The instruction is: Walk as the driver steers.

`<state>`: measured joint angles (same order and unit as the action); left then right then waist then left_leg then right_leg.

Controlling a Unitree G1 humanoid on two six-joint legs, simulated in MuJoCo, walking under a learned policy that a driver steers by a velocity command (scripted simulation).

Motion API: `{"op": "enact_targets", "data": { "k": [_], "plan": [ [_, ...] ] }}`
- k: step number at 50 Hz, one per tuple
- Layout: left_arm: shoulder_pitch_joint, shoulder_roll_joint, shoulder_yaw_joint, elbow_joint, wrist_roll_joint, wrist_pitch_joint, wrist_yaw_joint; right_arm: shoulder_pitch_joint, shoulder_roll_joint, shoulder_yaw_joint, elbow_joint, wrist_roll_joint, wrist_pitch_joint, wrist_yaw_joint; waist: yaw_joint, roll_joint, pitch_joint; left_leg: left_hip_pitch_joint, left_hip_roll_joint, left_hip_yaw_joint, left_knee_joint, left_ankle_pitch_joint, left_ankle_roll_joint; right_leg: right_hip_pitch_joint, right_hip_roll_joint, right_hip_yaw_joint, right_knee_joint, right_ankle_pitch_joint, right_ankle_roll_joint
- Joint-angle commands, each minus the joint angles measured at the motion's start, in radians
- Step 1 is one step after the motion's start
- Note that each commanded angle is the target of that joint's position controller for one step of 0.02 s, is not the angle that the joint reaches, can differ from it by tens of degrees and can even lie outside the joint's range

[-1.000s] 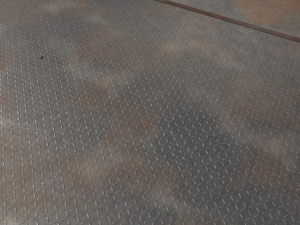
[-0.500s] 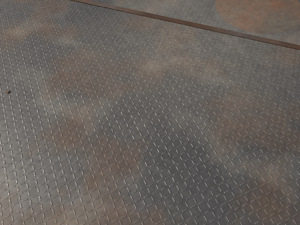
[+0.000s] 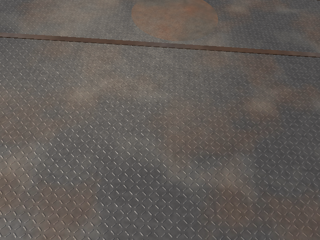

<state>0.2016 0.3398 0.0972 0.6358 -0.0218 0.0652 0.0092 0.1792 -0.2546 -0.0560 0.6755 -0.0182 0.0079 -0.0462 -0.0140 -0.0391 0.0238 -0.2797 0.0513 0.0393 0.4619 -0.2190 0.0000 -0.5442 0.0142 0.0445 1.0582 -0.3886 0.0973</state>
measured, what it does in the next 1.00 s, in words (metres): walks ahead, turning right: right foot, then left foot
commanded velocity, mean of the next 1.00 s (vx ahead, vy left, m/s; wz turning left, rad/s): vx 0.25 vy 0.00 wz -0.33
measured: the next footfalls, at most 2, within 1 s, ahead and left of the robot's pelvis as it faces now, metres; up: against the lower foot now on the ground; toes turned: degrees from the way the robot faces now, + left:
right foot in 0.16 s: +0.03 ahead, -0.14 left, +0.00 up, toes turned -8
left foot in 0.62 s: +0.15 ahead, +0.07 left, +0.00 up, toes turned -19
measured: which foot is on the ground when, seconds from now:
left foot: down 0.00-0.16, up 0.18-0.60, down 0.62-1.00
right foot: up 0.00-0.14, down 0.16-0.62, up 0.64-1.00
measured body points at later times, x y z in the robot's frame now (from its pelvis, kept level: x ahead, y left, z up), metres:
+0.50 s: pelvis +0.02 -0.04 +0.00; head +0.03 -0.06 +0.45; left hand +0.22 +0.19 -0.08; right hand +0.10 -0.35 -0.10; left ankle +0.10 +0.10 -0.71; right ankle -0.01 -0.13 -0.74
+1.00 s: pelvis +0.20 -0.08 +0.00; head +0.24 -0.08 +0.44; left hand +0.49 +0.06 -0.08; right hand +0.08 -0.34 -0.12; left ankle +0.11 +0.08 -0.74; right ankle +0.31 -0.27 -0.71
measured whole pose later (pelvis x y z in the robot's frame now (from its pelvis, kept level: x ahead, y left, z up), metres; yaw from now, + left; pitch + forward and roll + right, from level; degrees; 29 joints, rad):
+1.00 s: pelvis +0.20 -0.08 +0.00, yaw -18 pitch +3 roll +0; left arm 0.07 0.27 0.04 0.63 -0.02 -0.07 -0.05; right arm 0.45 -0.28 -0.04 0.82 0.02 -0.06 0.00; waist -0.11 -0.04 0.02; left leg 0.04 0.00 0.00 0.25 -0.34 0.01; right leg -0.61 -0.05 0.01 0.59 -0.03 0.00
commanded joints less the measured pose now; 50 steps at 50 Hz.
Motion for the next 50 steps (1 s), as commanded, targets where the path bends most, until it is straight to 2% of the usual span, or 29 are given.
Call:
{"op": "enact_targets", "data": {
  "k": [1,5,7,8,9,10,11,12,13,14,15,16,17,18,22,26,27,29,30,31,32,33,34,35,38,42,44,47,50],
  "plan": [
    [-0.078,0.022,-0.006,-0.116,0.001,-0.016,-0.014,0.002,-0.206,-0.063,-0.052,0.005,0.002,-0.004,-0.034,0.235,-0.107,0.187,0.229,-0.129,-0.105,0.380,0.209,-0.005,-0.032,-0.053,-0.152,-0.016,0.000],
    [-0.052,0.051,0.007,-0.121,-0.001,-0.009,-0.029,-0.009,-0.228,-0.075,-0.042,0.028,-0.001,0.012,-0.023,0.254,-0.110,0.171,0.263,-0.108,-0.072,0.374,0.196,0.128,-0.020,-0.105,-0.354,0.017,-0.050],
    [0.015,0.047,0.016,-0.097,0.002,-0.007,-0.031,-0.029,-0.217,-0.074,-0.033,0.049,-0.005,0.014,0.024,0.228,-0.114,0.127,0.242,-0.058,0.011,0.330,0.140,0.264,0.011,-0.135,-0.572,0.172,-0.104],
    [0.051,0.073,0.028,-0.086,0.005,-0.008,-0.022,0.023,-0.183,-0.066,-0.010,0.045,-0.010,0.018,0.030,0.155,-0.122,0.040,0.204,0.001,0.107,0.227,0.072,0.393,0.007,-0.085,-0.664,0.299,-0.138],
    [0.080,0.181,0.055,-0.101,0.005,-0.013,-0.007,0.034,-0.121,-0.049,-0.030,0.001,-0.012,0.023,0.012,-0.112,-0.132,-0.210,0.099,0.105,0.385,-0.125,-0.032,0.573,-0.216,0.227,-0.690,0.634,-0.219],
    [0.066,0.251,0.061,-0.122,0.039,-0.028,-0.012,-0.048,-0.115,-0.041,-0.089,-0.015,-0.016,0.016,0.036,-0.286,-0.132,-0.432,-0.036,0.026,0.605,-0.469,-0.085,0.553,-0.421,0.484,-0.680,0.829,-0.435],
    [0.087,0.193,0.048,-0.117,0.053,-0.049,-0.018,-0.109,-0.165,-0.056,-0.091,-0.002,-0.017,0.010,0.096,-0.164,-0.170,-0.432,-0.021,-0.086,0.728,-0.456,-0.081,0.527,-0.392,0.448,-0.703,0.742,-0.463],
    [0.045,0.164,0.034,-0.104,0.048,-0.062,-0.016,-0.110,-0.173,-0.061,-0.083,0.014,-0.013,0.007,0.060,-0.128,-0.131,-0.437,-0.007,-0.107,0.750,-0.369,-0.066,0.496,-0.328,0.357,-0.700,0.668,-0.405],
    [-0.008,0.144,0.030,-0.106,0.029,-0.064,-0.009,-0.086,-0.167,-0.064,-0.060,0.011,-0.009,-0.001,0.032,-0.077,-0.112,-0.435,0.001,-0.114,0.719,-0.287,-0.065,0.472,-0.270,0.303,-0.695,0.597,-0.350],
    [-0.044,0.123,0.021,-0.110,0.011,-0.060,-0.002,-0.075,-0.177,-0.068,-0.055,0.004,-0.005,-0.006,0.018,-0.087,-0.102,-0.422,0.002,-0.118,0.694,-0.233,-0.070,0.449,-0.248,0.281,-0.694,0.602,-0.328],
    [-0.040,0.113,0.015,-0.105,0.006,-0.055,0.005,-0.050,-0.172,-0.068,-0.046,0.001,-0.007,0.000,0.006,-0.093,-0.125,-0.377,-0.010,-0.105,0.689,-0.178,-0.074,0.421,-0.217,0.265,-0.711,0.508,-0.323],
    [-0.025,0.108,0.013,-0.101,0.007,-0.053,0.010,-0.033,-0.161,-0.066,-0.041,0.007,-0.013,0.009,0.005,-0.096,-0.138,-0.364,-0.020,-0.095,0.659,-0.128,-0.074,0.417,-0.196,0.270,-0.739,0.320,-0.322],
    [-0.010,0.103,0.012,-0.099,0.007,-0.054,0.013,-0.040,-0.151,-0.062,-0.040,0.015,-0.019,0.018,0.016,-0.101,-0.131,-0.367,-0.024,-0.091,0.595,-0.092,-0.070,0.417,-0.184,0.291,-0.773,0.116,-0.323],
    [-0.002,0.100,0.010,-0.097,0.009,-0.058,0.015,-0.055,-0.146,-0.059,-0.041,0.023,-0.026,0.025,0.027,-0.116,-0.111,-0.374,-0.027,-0.085,0.521,-0.070,-0.068,0.420,-0.187,0.312,-0.804,-0.010,-0.324],
    [0.037,0.117,0.010,-0.066,0.015,-0.077,0.014,-0.111,-0.123,-0.042,-0.048,0.024,-0.062,0.050,0.062,-0.133,-0.068,-0.283,-0.031,-0.079,0.269,-0.044,-0.051,0.402,-0.201,0.330,-0.823,-0.043,-0.320],
    [0.069,0.135,0.009,-0.039,0.010,-0.090,-0.004,-0.116,-0.129,-0.038,-0.051,0.037,-0.091,0.069,0.076,-0.115,-0.022,-0.176,-0.039,-0.056,0.148,-0.075,-0.015,0.333,-0.215,0.370,-0.819,-0.106,-0.330],
    [0.070,0.135,0.007,-0.035,0.008,-0.091,-0.008,-0.107,-0.131,-0.038,-0.050,0.041,-0.097,0.072,0.069,-0.108,-0.012,-0.144,-0.042,-0.051,0.119,-0.071,-0.001,0.314,-0.217,0.383,-0.815,-0.124,-0.328],
    [0.052,0.119,-0.002,-0.032,0.005,-0.088,-0.013,-0.044,-0.124,-0.038,-0.030,0.043,-0.109,0.074,0.022,-0.083,-0.011,-0.008,-0.054,-0.030,0.021,-0.006,0.027,0.253,-0.188,0.377,-0.780,-0.149,-0.305],
    [0.048,0.096,-0.010,-0.032,0.007,-0.087,-0.014,0.003,-0.123,-0.040,-0.015,0.038,-0.113,0.071,-0.004,-0.071,-0.021,0.078,-0.054,-0.032,-0.006,-0.002,0.037,0.213,-0.158,0.364,-0.743,-0.152,-0.283],
    [0.032,0.053,-0.025,-0.038,0.011,-0.090,-0.015,0.080,-0.137,-0.044,-0.001,0.033,-0.117,0.064,-0.040,-0.045,-0.046,0.193,0.002,-0.091,-0.020,-0.028,0.058,0.142,-0.119,0.327,-0.656,-0.148,-0.247],
    [0.007,-0.015,-0.044,-0.058,0.016,-0.099,-0.016,0.176,-0.193,-0.053,0.015,0.020,-0.119,0.055,-0.068,0.095,-0.063,0.319,0.148,-0.288,-0.102,-0.171,0.113,-0.006,-0.024,0.192,-0.414,-0.126,-0.185],
    [-0.005,0.000,-0.041,-0.105,-0.003,-0.116,-0.008,0.256,-0.286,-0.080,0.045,0.009,-0.115,0.064,-0.064,0.318,-0.054,0.378,0.312,-0.657,-0.237,-0.411,0.251,-0.212,0.054,0.044,-0.164,-0.176,-0.141],
    [-0.021,0.087,-0.017,-0.096,-0.005,-0.128,-0.004,0.255,-0.226,-0.063,0.041,0.021,-0.118,0.068,-0.079,0.236,0.015,0.367,0.339,-0.715,-0.261,-0.485,0.287,-0.322,0.003,0.074,-0.006,-0.195,-0.131],
    [-0.013,0.092,-0.012,-0.087,-0.010,-0.136,-0.009,0.230,-0.195,-0.051,0.035,0.025,-0.117,0.064,-0.059,0.215,0.039,0.360,0.311,-0.662,-0.258,-0.486,0.272,-0.366,-0.026,0.078,0.058,-0.109,-0.134],
    [-0.038,0.050,-0.017,-0.072,0.009,-0.145,-0.023,0.164,-0.154,-0.029,0.017,0.016,-0.110,0.056,-0.031,0.152,0.048,0.288,0.214,-0.451,-0.288,-0.226,0.216,-0.328,-0.090,0.044,0.023,0.088,-0.122],
    [-0.101,-0.008,-0.037,-0.075,0.015,-0.146,-0.030,0.172,-0.160,-0.025,0.036,0.023,-0.102,0.046,-0.044,0.143,0.040,0.219,0.143,-0.251,-0.319,0.080,0.202,-0.221,-0.086,-0.027,-0.177,0.255,-0.076],
    [-0.159,-0.035,-0.049,-0.083,0.013,-0.151,-0.037,0.195,-0.177,-0.027,0.054,0.029,-0.095,0.042,-0.064,0.141,0.041,0.191,0.126,-0.186,-0.313,0.164,0.189,-0.143,-0.071,-0.048,-0.319,0.335,-0.068],
    [-0.226,-0.027,-0.050,-0.094,0.001,-0.156,-0.053,0.243,-0.202,-0.031,0.081,0.038,-0.087,0.042,-0.087,0.145,0.053,0.186,0.148,-0.165,-0.308,0.185,0.186,-0.054,-0.046,-0.066,-0.446,0.397,-0.074],
    [-0.245,0.003,-0.040,-0.106,-0.005,-0.160,-0.065,0.254,-0.215,-0.035,0.101,0.048,-0.076,0.042,-0.064,0.153,0.066,0.256,0.199,-0.179,-0.279,0.252,0.169,-0.025,-0.043,-0.049,-0.516,0.365,-0.117]
  ]
}}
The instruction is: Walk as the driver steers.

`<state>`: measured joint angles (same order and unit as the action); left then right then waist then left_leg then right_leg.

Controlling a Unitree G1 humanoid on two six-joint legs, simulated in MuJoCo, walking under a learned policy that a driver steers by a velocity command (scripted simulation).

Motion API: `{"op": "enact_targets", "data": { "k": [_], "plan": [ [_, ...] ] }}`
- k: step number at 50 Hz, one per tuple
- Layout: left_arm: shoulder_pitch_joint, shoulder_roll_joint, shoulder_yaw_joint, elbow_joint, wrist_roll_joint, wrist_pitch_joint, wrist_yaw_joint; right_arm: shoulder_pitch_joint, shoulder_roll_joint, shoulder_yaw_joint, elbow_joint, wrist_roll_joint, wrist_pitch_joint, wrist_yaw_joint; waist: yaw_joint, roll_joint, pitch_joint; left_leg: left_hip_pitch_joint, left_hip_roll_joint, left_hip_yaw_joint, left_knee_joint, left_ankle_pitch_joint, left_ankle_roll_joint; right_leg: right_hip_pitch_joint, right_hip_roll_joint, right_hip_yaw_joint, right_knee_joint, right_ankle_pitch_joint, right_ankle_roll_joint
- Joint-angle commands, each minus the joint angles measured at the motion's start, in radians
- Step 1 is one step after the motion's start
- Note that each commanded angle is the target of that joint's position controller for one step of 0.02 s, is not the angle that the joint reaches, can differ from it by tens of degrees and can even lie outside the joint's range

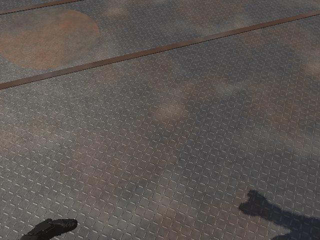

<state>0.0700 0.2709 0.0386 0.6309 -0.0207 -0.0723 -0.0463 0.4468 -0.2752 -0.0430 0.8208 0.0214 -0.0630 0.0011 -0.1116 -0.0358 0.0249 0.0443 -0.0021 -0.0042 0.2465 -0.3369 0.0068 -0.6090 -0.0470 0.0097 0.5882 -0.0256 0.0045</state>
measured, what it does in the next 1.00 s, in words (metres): walks ahead, turning left: right foot, then left foot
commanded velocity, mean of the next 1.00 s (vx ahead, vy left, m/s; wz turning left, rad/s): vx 0.41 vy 0.00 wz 0.21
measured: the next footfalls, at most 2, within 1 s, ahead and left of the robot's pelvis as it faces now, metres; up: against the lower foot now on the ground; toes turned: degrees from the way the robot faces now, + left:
right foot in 0.08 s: +0.22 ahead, -0.13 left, +0.00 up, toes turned +0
left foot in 0.62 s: +0.52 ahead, +0.12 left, +0.00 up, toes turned +14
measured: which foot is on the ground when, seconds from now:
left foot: down 0.00-0.10, up 0.12-0.60, down 0.62-1.00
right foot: up 0.00-0.06, down 0.08-0.64, up 0.66-1.00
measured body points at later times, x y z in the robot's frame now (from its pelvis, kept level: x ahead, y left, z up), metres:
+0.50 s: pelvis +0.28 -0.03 +0.00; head +0.30 -0.03 +0.45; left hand +0.29 +0.26 -0.12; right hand +0.50 -0.26 -0.09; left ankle +0.46 +0.13 -0.69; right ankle +0.18 -0.13 -0.74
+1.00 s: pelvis +0.52 +0.04 +0.00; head +0.56 +0.05 +0.45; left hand +0.61 +0.33 -0.11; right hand +0.71 -0.20 -0.10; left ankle +0.48 +0.11 -0.74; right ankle +0.69 -0.07 -0.70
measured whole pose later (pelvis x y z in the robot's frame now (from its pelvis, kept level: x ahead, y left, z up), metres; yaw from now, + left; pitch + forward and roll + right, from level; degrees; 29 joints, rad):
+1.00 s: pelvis +0.52 +0.04 +0.00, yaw +16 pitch +2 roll +1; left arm 0.14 0.28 0.03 0.75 0.01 -0.05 0.00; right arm 0.21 -0.27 -0.04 0.74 -0.01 -0.03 0.00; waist -0.03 -0.05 0.04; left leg -0.18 -0.10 -0.03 0.37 -0.22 0.07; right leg -0.56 -0.07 0.06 0.66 -0.05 0.06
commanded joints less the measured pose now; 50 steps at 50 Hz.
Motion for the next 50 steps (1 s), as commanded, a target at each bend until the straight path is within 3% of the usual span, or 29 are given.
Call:
{"op": "enact_targets", "data": {
  "k": [1,2,3,4,5,6,7,8,9,10,12,16,21,26,29,30,31,32,33,34,35,36,37,38,40,41,43,45,50],
  "plan": [
    [-0.094,0.087,0.025,-0.097,-0.005,-0.024,-0.010,-0.018,-0.204,-0.052,-0.041,0.009,-0.001,-0.008,0.055,0.153,0.052,-0.041,0.261,-0.131,-0.033,0.459,0.152,0.078,0.027,-0.018,-0.061,-0.025,-0.042],
    [-0.039,0.110,0.036,-0.085,-0.001,-0.023,-0.006,-0.029,-0.215,-0.055,-0.040,0.008,0.004,-0.010,0.094,0.157,0.013,-0.025,0.253,-0.109,0.041,0.632,0.139,0.166,0.050,-0.037,-0.077,-0.048,-0.065],
    [0.082,0.144,0.057,-0.049,0.004,-0.020,0.002,-0.033,-0.208,-0.052,-0.040,0.007,0.009,-0.013,0.162,0.141,-0.071,-0.042,0.213,-0.062,0.195,0.798,0.116,0.343,0.080,-0.066,-0.102,-0.043,-0.096],
    [0.248,0.186,0.076,-0.010,0.006,-0.015,0.014,-0.032,-0.181,-0.039,-0.052,-0.006,0.009,-0.016,0.239,0.124,-0.189,-0.178,0.173,-0.032,0.415,0.732,0.083,0.613,0.017,-0.008,-0.068,-0.036,-0.135],
    [0.374,0.291,0.096,0.006,0.033,-0.008,0.022,0.053,-0.074,-0.006,-0.092,-0.019,-0.003,-0.014,0.228,-0.110,-0.368,-0.548,0.040,0.016,0.824,0.312,0.014,1.007,-0.260,0.418,-0.078,-0.190,-0.266],
    [0.404,0.266,0.085,0.021,0.018,-0.006,0.018,0.068,-0.064,0.004,-0.083,-0.011,-0.028,-0.010,0.224,-0.253,-0.471,-0.701,-0.049,-0.104,1.015,-0.225,-0.003,1.057,-0.356,0.779,-0.260,-0.309,-0.348],
    [0.338,0.201,0.066,0.026,0.010,-0.005,0.019,-0.027,-0.158,-0.023,-0.104,0.021,-0.040,-0.002,0.227,-0.166,-0.300,-0.824,0.019,-0.121,1.087,-0.183,0.005,0.943,-0.320,0.686,-0.299,-0.435,-0.310],
    [0.273,0.167,0.054,0.020,0.009,-0.004,0.022,-0.117,-0.168,-0.022,-0.125,0.028,-0.047,0.001,0.210,-0.098,-0.173,-0.831,0.070,-0.086,1.060,-0.099,0.019,0.793,-0.275,0.535,-0.311,-0.393,-0.275],
    [0.211,0.143,0.045,0.021,0.019,-0.005,0.020,-0.155,-0.153,-0.021,-0.131,0.010,-0.047,-0.001,0.174,-0.032,-0.095,-0.796,0.105,-0.070,0.996,-0.025,0.019,0.645,-0.231,0.435,-0.338,-0.299,-0.256],
    [0.171,0.113,0.036,0.016,0.029,-0.011,0.017,-0.147,-0.148,-0.026,-0.124,-0.005,-0.038,-0.002,0.136,-0.047,-0.061,-0.735,0.134,-0.078,0.939,0.026,0.017,0.545,-0.192,0.361,-0.364,-0.200,-0.243],
    [0.140,0.103,0.037,0.024,0.029,-0.023,0.016,-0.098,-0.108,-0.020,-0.102,-0.005,-0.017,0.003,0.093,-0.064,-0.053,-0.657,0.147,-0.073,0.899,0.074,0.003,0.451,-0.167,0.276,-0.417,-0.106,-0.250],
    [0.166,0.133,0.048,0.074,0.030,-0.047,0.024,-0.181,-0.087,-0.014,-0.124,-0.009,0.004,-0.003,0.101,-0.022,0.011,-0.724,0.154,-0.085,0.755,0.240,-0.025,0.414,-0.167,0.127,-0.478,0.010,-0.248],
    [0.214,0.165,0.052,0.114,0.025,-0.044,0.036,-0.344,-0.063,-0.004,-0.170,-0.001,-0.010,0.021,0.168,0.003,0.051,-0.690,0.104,-0.044,0.467,0.476,-0.006,0.467,-0.151,-0.023,-0.496,0.048,-0.194],
    [0.281,0.185,0.059,0.162,0.011,-0.009,0.042,-0.457,-0.060,-0.001,-0.242,0.001,-0.012,0.054,0.203,0.017,0.076,-0.773,0.079,-0.012,0.348,0.379,0.038,0.688,-0.212,-0.069,-0.422,0.146,-0.169],
    [0.263,0.224,0.070,0.157,0.007,0.018,0.057,-0.401,-0.097,-0.020,-0.265,-0.004,-0.006,0.066,0.149,-0.036,-0.004,-0.633,0.003,0.075,0.343,0.209,0.087,0.748,-0.216,-0.113,-0.234,0.602,-0.133],
    [0.252,0.230,0.071,0.152,0.009,0.028,0.065,-0.294,-0.136,-0.043,-0.247,-0.004,-0.002,0.062,0.086,-0.044,-0.074,-0.492,-0.040,0.100,0.333,0.186,0.112,0.734,-0.197,-0.140,-0.079,0.747,-0.115],
    [0.247,0.218,0.064,0.142,0.012,0.032,0.074,-0.133,-0.192,-0.074,-0.211,0.000,0.002,0.049,0.001,-0.019,-0.161,-0.238,-0.059,0.077,0.289,0.240,0.152,0.611,-0.160,-0.172,0.147,0.717,-0.079],
    [0.310,0.145,0.036,0.096,0.033,0.013,0.074,-0.004,-0.310,-0.108,-0.196,-0.007,0.012,0.031,-0.008,0.150,-0.298,0.176,0.174,-0.309,0.307,0.238,0.284,0.226,-0.065,-0.186,0.527,0.300,-0.021],
    [0.334,0.080,0.006,0.088,0.044,-0.021,0.055,-0.042,-0.297,-0.093,-0.219,0.000,0.007,0.028,0.045,0.274,-0.425,0.367,0.364,-0.795,0.138,0.254,0.428,-0.052,0.125,-0.019,0.805,-0.541,0.022],
    [0.243,0.179,0.031,0.083,0.013,-0.047,0.037,-0.032,-0.223,-0.067,-0.225,-0.014,0.006,0.028,-0.014,0.169,-0.401,0.327,0.342,-0.682,0.135,0.440,0.376,-0.102,0.056,0.111,0.837,-0.534,0.008],
    [0.190,0.170,0.027,0.059,-0.013,-0.054,0.033,-0.087,-0.189,-0.058,-0.221,-0.025,0.004,0.026,0.015,0.116,-0.280,0.202,0.315,-0.522,0.142,0.567,0.345,-0.128,0.018,0.086,0.800,-0.474,0.001],
    [0.168,0.159,0.024,0.059,0.000,-0.051,0.041,-0.155,-0.161,-0.051,-0.224,-0.020,0.003,0.026,0.057,0.020,-0.175,0.043,0.270,-0.396,0.139,0.691,0.308,-0.112,-0.026,0.064,0.708,-0.424,0.007],
    [0.167,0.164,0.031,0.063,0.017,-0.038,0.049,-0.205,-0.129,-0.041,-0.231,-0.022,0.001,0.022,0.088,0.033,-0.137,-0.070,0.242,-0.325,0.117,0.752,0.287,-0.052,-0.055,0.059,0.637,-0.397,0.014],
    [0.186,0.160,0.031,0.069,0.019,-0.021,0.051,-0.232,-0.126,-0.036,-0.238,-0.028,0.001,0.022,0.116,0.056,-0.116,-0.160,0.221,-0.289,0.094,0.811,0.285,0.016,-0.059,0.055,0.614,-0.387,0.027],
    [0.234,0.127,0.026,0.093,0.029,0.004,0.059,-0.253,-0.133,-0.037,-0.221,-0.031,-0.006,0.018,0.144,0.064,-0.105,-0.269,0.185,-0.202,0.058,0.908,0.278,0.089,-0.048,0.031,0.536,-0.329,0.053],
    [0.248,0.106,0.020,0.092,0.028,0.011,0.063,-0.263,-0.156,-0.042,-0.208,-0.033,-0.006,0.014,0.162,0.092,-0.114,-0.277,0.186,-0.172,0.054,0.929,0.281,0.093,-0.039,0.025,0.464,-0.285,0.067],
    [0.224,0.088,0.013,0.093,0.033,0.016,0.067,-0.274,-0.154,-0.040,-0.190,-0.027,0.000,0.005,0.156,0.111,-0.124,-0.278,0.156,-0.105,0.060,0.933,0.253,0.112,-0.033,0.018,0.337,-0.175,0.075],
    [0.157,0.085,0.009,0.086,0.029,0.013,0.062,-0.260,-0.145,-0.037,-0.173,-0.026,0.011,-0.003,0.117,0.112,-0.132,-0.275,0.129,-0.075,0.063,0.862,0.225,0.156,-0.023,0.013,0.208,-0.040,0.071],
    [0.068,0.106,0.020,0.063,0.029,0.005,0.044,-0.231,-0.140,-0.029,-0.118,-0.027,0.030,-0.004,0.084,0.124,-0.107,-0.202,0.175,-0.141,0.117,0.690,0.205,0.191,0.001,0.033,0.024,-0.016,0.036]
  ]
}}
